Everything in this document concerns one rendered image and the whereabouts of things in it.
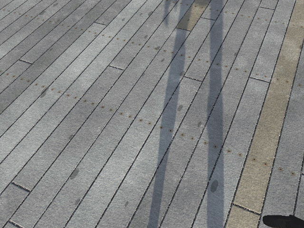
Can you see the robot right hand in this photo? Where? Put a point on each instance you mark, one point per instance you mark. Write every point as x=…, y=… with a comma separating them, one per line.
x=278, y=221

